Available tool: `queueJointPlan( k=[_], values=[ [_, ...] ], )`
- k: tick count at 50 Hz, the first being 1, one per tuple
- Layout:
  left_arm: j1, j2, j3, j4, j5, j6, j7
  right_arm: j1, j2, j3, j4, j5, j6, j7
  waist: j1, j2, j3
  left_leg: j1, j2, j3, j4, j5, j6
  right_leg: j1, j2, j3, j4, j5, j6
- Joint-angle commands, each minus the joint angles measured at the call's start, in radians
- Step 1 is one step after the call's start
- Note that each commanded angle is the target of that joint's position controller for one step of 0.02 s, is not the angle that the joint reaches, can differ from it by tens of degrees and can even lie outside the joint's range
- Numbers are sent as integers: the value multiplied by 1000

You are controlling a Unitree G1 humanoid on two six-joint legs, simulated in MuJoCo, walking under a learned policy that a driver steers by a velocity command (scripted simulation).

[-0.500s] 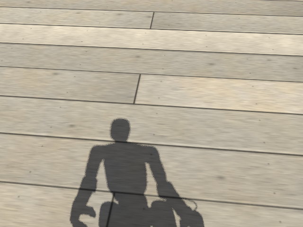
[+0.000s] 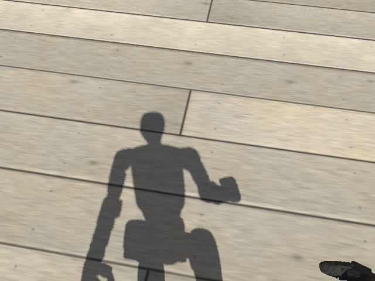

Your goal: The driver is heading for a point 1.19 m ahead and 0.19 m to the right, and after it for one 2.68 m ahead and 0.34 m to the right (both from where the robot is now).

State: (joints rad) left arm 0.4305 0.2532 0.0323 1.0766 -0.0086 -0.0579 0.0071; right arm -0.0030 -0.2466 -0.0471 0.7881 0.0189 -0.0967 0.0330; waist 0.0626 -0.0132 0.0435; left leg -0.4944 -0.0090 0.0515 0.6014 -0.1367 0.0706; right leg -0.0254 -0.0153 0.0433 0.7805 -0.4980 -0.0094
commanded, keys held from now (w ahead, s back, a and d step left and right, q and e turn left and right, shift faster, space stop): w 0.20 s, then w+e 0.60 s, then w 0.20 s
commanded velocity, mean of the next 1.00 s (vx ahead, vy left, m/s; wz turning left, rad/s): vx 0.49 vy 0.00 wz -0.30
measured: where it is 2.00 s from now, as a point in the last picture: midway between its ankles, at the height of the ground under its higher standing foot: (261, 141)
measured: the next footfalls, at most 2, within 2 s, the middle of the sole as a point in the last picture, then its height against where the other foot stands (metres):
right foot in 0.52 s outside the picture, level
left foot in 1.00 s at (209, 196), level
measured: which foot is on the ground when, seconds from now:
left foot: down 0.00-0.54, up 0.56-0.98, down 1.00-1.00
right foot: up 0.00-0.50, down 0.52-1.00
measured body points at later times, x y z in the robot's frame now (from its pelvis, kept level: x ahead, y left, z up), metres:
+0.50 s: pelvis +0.28 -0.02 +0.01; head +0.31 -0.04 +0.45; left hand +0.51 +0.19 -0.09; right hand +0.24 -0.30 -0.14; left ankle +0.11 +0.10 -0.72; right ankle +0.42 -0.14 -0.71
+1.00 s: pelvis +0.59 -0.07 +0.01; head +0.61 -0.08 +0.46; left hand +0.70 +0.21 -0.11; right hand +0.72 -0.37 -0.07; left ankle +0.75 +0.00 -0.72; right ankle +0.42 -0.14 -0.72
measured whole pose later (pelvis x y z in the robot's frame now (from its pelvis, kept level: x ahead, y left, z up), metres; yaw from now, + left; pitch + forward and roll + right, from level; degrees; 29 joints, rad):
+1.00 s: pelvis +0.59 -0.07 +0.01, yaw -21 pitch +2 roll -1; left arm 0.39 0.28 0.07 0.84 -0.01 -0.05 0.02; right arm 0.03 -0.28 -0.03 0.77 0.00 -0.13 0.02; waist 0.07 0.03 0.00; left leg -0.47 0.01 -0.03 0.45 -0.02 0.02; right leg -0.02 0.09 0.18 0.42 -0.43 -0.05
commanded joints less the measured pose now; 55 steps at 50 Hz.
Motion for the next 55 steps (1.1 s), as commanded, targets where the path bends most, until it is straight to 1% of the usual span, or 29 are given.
queueJointPlan(
  k=[1, 2, 3, 4, 7, 10, 15, 21, 24, 25, 26, 27, 28, 29, 30, 31, 32, 35, 37, 41, 45, 48, 49, 50, 51, 52, 53, 54, 55],
  values=[
    [-51, 134, 19, -114, -43, -63, -14, 324, -160, -44, 61, -4, -3, -4, -159, 186, -181, 712, 355, -684, -367, -386, 195, -715, -10, 70, 577, 27, -54],
    [-107, 137, 20, -128, -40, -71, -8, 238, -140, -35, 44, -10, -9, -3, -128, 91, -117, 565, 319, -553, -386, -247, 175, -673, -64, 51, 535, 127, -60],
    [-124, 129, 27, -130, -23, -68, -1, 187, -115, -28, 40, -20, -15, 2, -96, 59, -74, 444, 281, -444, -405, -119, 162, -625, -99, 42, 473, 189, -56],
    [-97, 110, 30, -125, -15, -55, 1, 164, -96, -22, 43, -31, -20, 4, -58, 81, -72, 373, 248, -371, -428, -58, 151, -556, -128, 52, 432, 227, -55],
    [-100, 68, 29, -132, -9, -21, 4, 191, -97, -20, 74, -22, -26, 3, -30, 78, -36, 279, 224, -274, -491, 2, 169, -533, -143, 32, 332, 252, -35],
    [-227, 81, 35, -183, 5, -15, 6, 252, -139, -28, 101, -23, -23, -18, -53, 53, 14, 297, 227, -238, -527, 24, 178, -651, -151, 26, 167, 398, -2],
    [-380, 52, 21, -228, -5, -26, -18, 316, -159, -28, 134, -20, -18, -41, -104, 51, 27, 340, 194, -73, -538, 90, 123, -610, -102, -26, -103, 646, -2],
    [-509, 60, 13, -314, -15, -28, -55, 384, -168, -35, 177, -15, 14, -44, -138, 42, 55, 594, 271, 0, -447, 212, 94, -690, -66, -33, -214, 524, -53],
    [-417, 109, 36, -323, -12, -27, -71, 347, -205, -45, 157, -14, 36, -53, -70, 96, -30, 641, 273, 51, -233, 696, 59, -515, 14, -123, -213, 370, -102],
    [-273, 149, 62, -290, -13, -25, -69, 331, -203, -43, 145, -18, 48, -59, 6, 92, -112, 600, 242, 91, -40, 818, 32, -327, 62, -149, -245, 387, -129],
    [-93, 226, 98, -251, -14, -19, -57, 338, -192, -33, 119, -27, 49, -67, 75, 40, -218, 394, 206, 108, 232, 671, -8, -20, 0, -9, -245, 409, -183],
    [1, 334, 126, -244, -17, -12, -47, 425, -65, 11, 77, -48, 18, -45, 25, -207, -353, -77, 18, 90, 637, 11, -86, 388, -263, 524, -303, 232, -375],
    [9, 260, 99, -250, -15, -13, -44, 376, -97, 8, 82, -27, -27, -32, 45, -161, -427, -236, -43, -113, 771, -415, -70, 473, -328, 788, -467, 180, -400],
    [-29, 208, 84, -254, -7, -17, -40, 272, -167, -12, 46, 13, -55, -21, 58, -129, -298, -324, 20, -154, 789, -349, -41, 389, -291, 634, -483, 221, -339],
    [-103, 181, 77, -275, -5, -21, -38, 220, -166, -10, 31, 17, -68, -23, 29, -46, -203, -309, 67, -141, 722, -259, -29, 236, -250, 497, -491, 308, -307],
    [-169, 154, 68, -295, -3, -22, -38, 203, -163, -16, 32, -3, -68, -31, -12, 16, -136, -255, 99, -133, 630, -207, -36, 83, -213, 403, -512, 401, -288],
    [-210, 128, 59, -312, 7, -23, -36, 212, -166, -25, 31, -16, -56, -38, -51, 3, -108, -175, 125, -137, 565, -174, -45, -27, -182, 344, -538, 472, -276],
    [-215, 149, 65, -328, 0, -24, -22, 221, -128, -25, 15, -33, -21, -43, -87, -26, -77, -106, 124, -115, 435, -124, -94, -173, -141, 266, -584, 562, -287],
    [-179, 180, 75, -324, -4, -23, -7, 143, -116, -21, -17, -36, -14, -47, -69, -29, -47, -122, 105, -101, 286, -13, -124, -215, -117, 226, -596, 574, -274],
    [-115, 182, 77, -311, -11, -13, 8, 1, -85, -7, -60, -24, -23, -35, -10, -66, -34, -22, 42, -85, -17, 246, -129, -253, -66, 180, -581, 456, -210],
    [-52, 157, 70, -276, -14, -10, 10, -46, -119, -12, -81, -15, -36, -16, 10, -77, -31, -7, 46, -116, -108, 265, -97, -127, -130, 243, -520, 410, -192],
    [-53, 170, 75, -272, -5, 1, 14, 0, -153, -22, -78, -17, -46, -10, -26, -100, -31, 29, 42, -102, -136, 122, -48, -28, -176, 286, -432, 536, -174],
    [-62, 162, 71, -277, -3, 5, 13, 77, -173, -34, -56, -21, -49, -13, -67, -95, -67, 131, 22, -76, -167, 100, -21, -18, -144, 269, -349, 665, -157],
    [-66, 132, 57, -290, 5, 6, 9, 206, -208, -48, -29, -32, -53, -17, -125, -64, -180, 339, 79, -120, -136, 117, 26, -69, -89, 227, -165, 696, -134],
    [15, 78, 37, -302, 21, 0, 8, 351, -280, -65, -12, -37, -51, -17, -137, 100, -336, 666, 262, -364, -98, 117, 123, -291, 19, 149, 142, 420, -86],
    [127, 38, 23, -295, -14, -15, 2, 433, -302, -79, 41, -21, -35, -4, -108, 385, -393, 866, 407, -792, -266, -179, 245, -610, 122, 96, 412, -78, -31],
    [39, 145, 42, -291, -31, -21, 4, 404, -206, -54, 27, 1, -34, 0, -143, 219, -272, 795, 385, -801, -321, -385, 202, -724, 61, 158, 502, -55, -42],
    [-87, 179, 51, -321, -29, -23, 5, 326, -164, -40, 11, -2, -30, -3, -148, 118, -143, 658, 347, -650, -333, -342, 158, -752, 17, 125, 492, 44, -47],
    [-143, 166, 49, -336, -14, -23, 6, 268, -151, -31, -1, -15, -25, -3, -125, 59, -76, 530, 307, -540, -354, -206, 146, -720, -26, 86, 449, 118, -42]
  ],
)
